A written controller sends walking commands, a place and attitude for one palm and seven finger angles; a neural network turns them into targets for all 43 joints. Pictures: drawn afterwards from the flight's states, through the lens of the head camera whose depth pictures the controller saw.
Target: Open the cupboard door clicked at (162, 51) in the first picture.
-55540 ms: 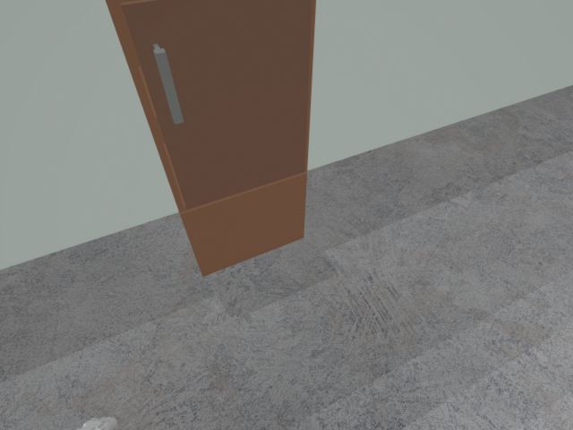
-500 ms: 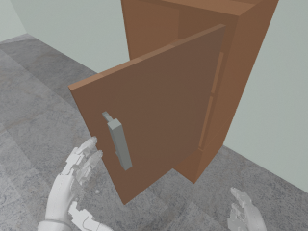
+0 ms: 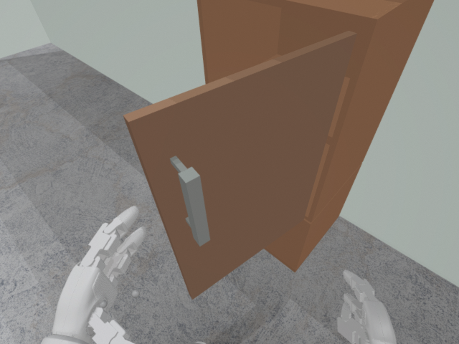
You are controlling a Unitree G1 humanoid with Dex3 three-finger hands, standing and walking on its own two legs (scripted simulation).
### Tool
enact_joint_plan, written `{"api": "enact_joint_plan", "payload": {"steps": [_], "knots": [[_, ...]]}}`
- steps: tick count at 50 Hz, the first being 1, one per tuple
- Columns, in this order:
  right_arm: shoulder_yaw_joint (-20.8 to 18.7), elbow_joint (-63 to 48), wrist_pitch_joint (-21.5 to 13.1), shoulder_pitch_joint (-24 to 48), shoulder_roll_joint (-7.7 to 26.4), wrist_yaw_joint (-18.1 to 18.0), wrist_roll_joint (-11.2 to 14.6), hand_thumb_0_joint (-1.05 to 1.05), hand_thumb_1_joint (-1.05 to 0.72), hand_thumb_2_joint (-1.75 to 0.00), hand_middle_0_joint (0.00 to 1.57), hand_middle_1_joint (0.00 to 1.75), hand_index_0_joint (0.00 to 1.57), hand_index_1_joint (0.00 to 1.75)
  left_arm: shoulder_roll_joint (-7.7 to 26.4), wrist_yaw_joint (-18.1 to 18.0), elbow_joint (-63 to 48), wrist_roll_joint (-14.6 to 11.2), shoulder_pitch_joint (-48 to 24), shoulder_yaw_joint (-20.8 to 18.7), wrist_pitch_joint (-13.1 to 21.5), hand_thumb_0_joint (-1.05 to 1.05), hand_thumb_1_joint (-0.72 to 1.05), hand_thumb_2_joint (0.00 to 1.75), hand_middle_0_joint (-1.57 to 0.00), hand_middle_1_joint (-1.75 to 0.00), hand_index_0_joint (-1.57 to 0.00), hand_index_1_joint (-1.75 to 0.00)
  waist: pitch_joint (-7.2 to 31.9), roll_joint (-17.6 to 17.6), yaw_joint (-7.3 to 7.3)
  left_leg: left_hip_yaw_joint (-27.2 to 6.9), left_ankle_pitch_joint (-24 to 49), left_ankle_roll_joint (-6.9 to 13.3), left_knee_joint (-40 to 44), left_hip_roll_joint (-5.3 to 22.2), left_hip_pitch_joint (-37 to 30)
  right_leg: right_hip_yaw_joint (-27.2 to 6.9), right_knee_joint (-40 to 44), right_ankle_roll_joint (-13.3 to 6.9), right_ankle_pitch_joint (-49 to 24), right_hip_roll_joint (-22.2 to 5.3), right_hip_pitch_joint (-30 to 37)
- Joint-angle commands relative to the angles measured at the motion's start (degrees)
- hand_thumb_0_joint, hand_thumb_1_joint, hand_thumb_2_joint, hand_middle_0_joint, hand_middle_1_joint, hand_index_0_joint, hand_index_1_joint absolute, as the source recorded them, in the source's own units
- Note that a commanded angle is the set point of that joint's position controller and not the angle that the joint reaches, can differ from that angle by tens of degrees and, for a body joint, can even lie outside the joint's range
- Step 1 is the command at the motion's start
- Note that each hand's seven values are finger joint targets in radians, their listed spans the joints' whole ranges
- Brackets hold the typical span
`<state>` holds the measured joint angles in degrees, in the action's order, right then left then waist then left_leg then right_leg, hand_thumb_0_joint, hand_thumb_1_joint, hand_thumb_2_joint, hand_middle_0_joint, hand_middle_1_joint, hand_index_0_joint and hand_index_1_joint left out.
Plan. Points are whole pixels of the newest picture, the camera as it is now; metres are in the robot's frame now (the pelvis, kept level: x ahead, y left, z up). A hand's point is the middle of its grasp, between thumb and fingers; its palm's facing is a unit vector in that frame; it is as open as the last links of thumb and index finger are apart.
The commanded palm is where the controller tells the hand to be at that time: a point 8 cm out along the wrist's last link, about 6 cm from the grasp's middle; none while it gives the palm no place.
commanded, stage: draw the hand back to the body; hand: left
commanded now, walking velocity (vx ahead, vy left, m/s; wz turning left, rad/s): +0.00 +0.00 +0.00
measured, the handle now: (190, 203) +0.31 +0.10 +0.12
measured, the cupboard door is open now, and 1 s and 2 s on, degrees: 79 79 79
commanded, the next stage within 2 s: step back with the hand held close in 1.52 s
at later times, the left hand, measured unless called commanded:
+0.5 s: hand (94, 272) +0.18 +0.19 +0.14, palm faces +0.05 -0.98 -0.17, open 16.0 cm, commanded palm +0.14 +0.25 +0.16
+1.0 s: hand (64, 215) +0.24 +0.25 +0.18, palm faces +0.34 -0.84 -0.42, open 10.7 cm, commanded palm +0.19 +0.30 +0.20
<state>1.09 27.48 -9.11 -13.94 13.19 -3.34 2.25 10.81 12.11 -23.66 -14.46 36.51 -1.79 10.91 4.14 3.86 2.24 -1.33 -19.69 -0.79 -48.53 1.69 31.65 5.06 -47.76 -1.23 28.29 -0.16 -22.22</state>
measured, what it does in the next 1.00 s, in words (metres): stands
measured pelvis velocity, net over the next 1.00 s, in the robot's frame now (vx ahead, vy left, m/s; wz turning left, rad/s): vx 0.04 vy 0.01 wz -0.05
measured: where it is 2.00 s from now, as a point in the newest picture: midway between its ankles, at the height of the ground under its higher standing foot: outside the picture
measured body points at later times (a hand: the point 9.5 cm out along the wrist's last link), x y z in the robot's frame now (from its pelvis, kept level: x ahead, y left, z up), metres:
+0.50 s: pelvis +0.00 +0.01 +0.02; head -0.02 -0.01 +0.47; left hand +0.17 +0.24 +0.16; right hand +0.19 -0.22 -0.04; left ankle +0.06 +0.13 -0.70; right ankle -0.03 -0.10 -0.70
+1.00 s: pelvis +0.04 +0.01 +0.04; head +0.03 -0.01 +0.49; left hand +0.21 +0.29 +0.20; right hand +0.23 -0.21 -0.04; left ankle +0.06 +0.13 -0.70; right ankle -0.03 -0.10 -0.70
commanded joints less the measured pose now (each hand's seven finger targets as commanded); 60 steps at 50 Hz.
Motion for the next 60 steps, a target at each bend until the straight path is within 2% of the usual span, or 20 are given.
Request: {"api": "enact_joint_plan", "payload": {"steps": [1,6,8,9,10,13,15,17,22,23,24,25,26,28,30,40,42,44,57,60], "knots": [[-1.86,-9.76,-3.91,5.97,4.95,-1.23,0.02,0.0,-0.9,-0.9,0.2,0.3,0.2,0.3,6.62,-1.96,-14.82,-0.18,-6.11,-4.86,3.39,0.0,-0.5,0.3,-0.15,-0.3,-0.15,-0.3,3.65,-1.73,-0.48,-0.83,2.4,2.32,7.34,-1.83,-10.09,-2.36,11.31,0.87,-8.29,1.38,-7.05],[-1.31,-9.25,-3.94,7.01,4.72,-1.49,0.39,0.0,-0.9,-0.9,0.2,0.3,0.2,0.3,6.49,-1.95,-14.01,-1.23,-4.32,-6.41,-0.1,0.0,-0.5,0.3,-0.15,-0.3,-0.15,-0.3,3.88,-2.11,0.31,-0.81,3.65,2.2,9.16,-1.72,-11.17,-1.78,12.39,0.87,-10.35,1.49,-4.3],[-1.3,-8.65,-4.01,7.68,4.85,-1.67,0.42,0.0,-0.9,-0.9,0.2,0.3,0.2,0.3,7.64,-1.44,-12.45,-1.93,-3.91,-8.29,-1.97,0.0,-0.5,0.3,-0.15,-0.3,-0.15,-0.3,3.1,-3.71,0.61,-0.86,3.61,2.28,9.52,-1.64,-10.83,-1.95,13.52,1.0,-10.24,1.55,-3.41],[-1.18,-8.55,-4.06,7.9,5.04,-1.8,0.57,0.0,-0.9,-0.9,0.2,0.3,0.2,0.3,7.76,-1.13,-12.84,-2.29,-5.11,-8.4,-2.47,0.0,-0.5,0.3,-0.15,-0.3,-0.15,-0.3,1.59,-2.75,0.28,-0.75,2.87,2.2,9.9,-1.6,-10.83,-2.21,14.26,1.13,-9.27,1.48,-4.11],[-1.01,-8.5,-4.28,7.78,5.11,-1.89,0.52,0.0,-0.9,-0.9,0.2,0.3,0.2,0.3,8.18,-0.92,-14.33,-2.51,-6.35,-8.73,-2.7,0.0,-0.5,0.3,-0.15,-0.3,-0.15,-0.3,1.81,-1.83,0.27,-0.88,2.69,2.16,10.34,-1.68,-11.29,-2.0,14.41,1.06,-8.83,1.5,-3.85],[-1.13,-7.72,-5.07,7.75,5.31,-2.19,0.56,0.0,-0.9,-0.9,0.2,0.3,0.2,0.3,9.59,-0.49,-14.15,-3.1,-6.87,-10.87,-3.27,0.0,-0.5,0.3,-0.15,-0.3,-0.15,-0.3,1.76,-3.04,0.45,-0.97,4.1,2.23,10.59,-1.62,-12.49,-2.04,15.39,1.0,-10.17,1.67,-2.87],[-1.01,-7.65,-5.66,7.63,5.39,-2.14,0.66,0.0,-0.9,-0.9,0.2,0.3,0.2,0.3,9.13,0.11,-15.05,-3.5,-6.55,-10.56,-3.4,0.0,-0.5,0.3,-0.15,-0.3,-0.15,-0.3,1.77,-1.31,0.44,-0.89,4.53,2.15,11.29,-1.74,-13.36,-1.68,15.49,1.04,-11.04,1.71,-2.73],[-0.97,-7.3,-6.24,7.3,5.58,-2.12,0.72,0.0,-0.9,-0.9,0.2,0.3,0.2,0.3,9.67,0.52,-15.78,-3.8,-7.26,-11.18,-3.52,0.0,-0.5,0.3,-0.15,-0.3,-0.15,-0.3,2.38,-1.78,0.35,-1.21,5.09,2.14,11.98,-1.73,-14.23,-1.13,15.42,1.07,-12.05,1.91,-2.33],[-1.09,-6.38,-6.93,7.78,5.8,-2.48,1.07,0.0,-0.9,-0.9,0.2,0.3,0.2,0.3,11.55,1.81,-14.54,-4.86,-7.28,-14.61,-4.84,0.0,-0.32,0.37,-0.16,-0.3,-0.16,-0.3,1.77,-1.51,0.82,-0.96,5.83,2.04,13.07,-1.85,-15.27,-1.19,16.89,1.09,-13.06,2.02,-1.06],[-0.39,-6.62,-6.15,9.2,4.81,-3.82,0.21,0.0,-0.9,-0.9,0.2,0.3,0.2,0.3,18.82,-7.1,-17.44,4.25,-10.09,-15.84,-3.88,0.0,-0.29,0.39,-0.16,-0.3,-0.16,-0.3,-2.09,-2.32,2.0,0.3,3.51,1.69,14.31,-1.85,-16.01,-5.08,23.64,0.33,-8.94,0.87,-1.35],[0.17,-6.19,-5.84,9.63,4.04,-4.42,-0.64,0.0,-0.9,-0.9,0.2,0.3,0.2,0.3,13.22,-10.69,-16.62,5.08,-8.76,-12.85,-4.14,0.0,-0.26,0.4,-0.16,-0.3,-0.16,-0.3,-5.58,-1.85,0.6,0.74,2.17,1.66,14.79,-2.14,-16.98,-5.3,26.14,0.43,-5.96,0.13,-2.62],[0.11,-5.06,-5.03,8.8,4.06,-4.63,-0.79,0.0,-0.9,-0.9,0.2,0.3,0.2,0.3,12.22,-13.03,-14.06,6.75,-7.09,-12.12,-4.56,0.0,-0.22,0.42,-0.16,-0.3,-0.16,-0.3,-6.49,-2.9,0.34,0.86,2.23,1.79,15.3,-1.68,-18.34,-4.65,26.95,0.56,-5.26,0.03,-2.44],[0.12,-4.99,-4.52,9.14,4.38,-4.59,-1.08,0.0,-0.9,-0.9,0.2,0.3,0.2,0.3,12.03,-14.51,-15.04,7.93,-7.95,-11.24,-4.52,0.0,-0.18,0.43,-0.16,-0.3,-0.16,-0.3,-5.79,-1.89,0.24,0.88,2.17,1.89,16.35,-1.59,-19.88,-4.46,27.48,0.59,-5.07,-0.07,-1.74],[-0.13,-4.03,-4.05,9.66,4.72,-4.66,-1.67,0.0,-0.9,-0.9,0.2,0.3,0.2,0.3,13.65,-16.88,-14.73,9.51,-8.11,-12.37,-3.99,0.0,-0.12,0.47,-0.16,-0.3,-0.16,-0.3,-4.77,-3.3,0.53,1.2,3.77,2.14,18.04,-1.46,-21.91,-4.11,28.68,0.63,-6.78,-0.14,1.02],[-0.21,-3.67,-3.68,9.87,4.87,-4.4,-2.01,0.0,-0.9,-0.9,0.2,0.3,0.2,0.3,13.57,-18.04,-15.44,10.45,-8.24,-12.43,-3.52,0.0,-0.05,0.5,-0.17,-0.3,-0.17,-0.3,-2.71,-0.28,0.65,1.37,5.89,2.14,20.29,-1.21,-24.33,-3.55,28.05,0.62,-9.95,-0.12,3.92],[-0.84,-1.9,-1.04,10.35,5.11,-2.89,-2.57,0.0,-0.9,-0.9,0.2,0.3,0.2,0.3,15.54,-19.75,-14.23,11.32,-7.41,-16.58,-3.36,0.0,0.31,0.64,-0.18,-0.3,-0.18,-0.3,0.42,-1.73,1.49,1.77,18.99,2.12,24.98,-0.57,-29.8,-2.5,28.04,0.56,-24.46,0.37,13.21],[-0.97,-1.66,-0.42,10.4,5.07,-2.59,-2.55,0.0,-0.9,-0.9,0.2,0.3,0.2,0.3,15.59,-19.75,-14.06,11.47,-7.75,-17.13,-3.55,0.0,0.37,0.68,-0.18,-0.3,-0.18,-0.3,0.28,-0.09,1.44,2.04,21.07,1.9,25.16,-0.48,-30.46,-2.46,28.03,0.56,-25.98,0.47,13.61],[-1.23,-1.69,0.11,10.34,5.24,-2.38,-2.55,0.0,-0.9,-0.9,0.2,0.3,0.2,0.3,15.94,-19.8,-13.59,11.33,-7.8,-18.01,-3.74,0.0,0.44,0.7,-0.18,-0.3,-0.18,-0.3,0.29,-2.19,1.49,2.04,23.02,2.01,25.28,-0.23,-30.8,-2.51,28.12,0.63,-27.93,0.54,14.2],[-2.05,-1.05,3.25,10.61,5.25,-1.96,-2.19,0.0,-0.9,-0.9,0.2,0.3,0.2,0.3,20.43,-20.1,-10.95,10.54,-14.04,-24.81,-4.65,0.0,0.9,0.9,-0.2,-0.3,-0.2,-0.3,0.97,-0.88,1.71,3.56,27.2,2.32,24.51,-0.6,-31.73,-3.01,28.74,1.01,-34.65,0.24,15.25],[-2.18,-1.19,3.59,10.55,5.43,-1.76,-2.21,0.0,-0.9,-0.9,0.2,0.3,0.2,0.3,18.25,-19.65,-9.44,10.35,-12.35,-22.87,-4.91,0.0,0.9,0.9,-0.2,-0.3,-0.2,-0.3,0.8,-2.01,1.67,3.59,27.44,2.44,24.87,-0.65,-31.43,-2.88,28.67,1.18,-35.38,0.18,15.94]]}}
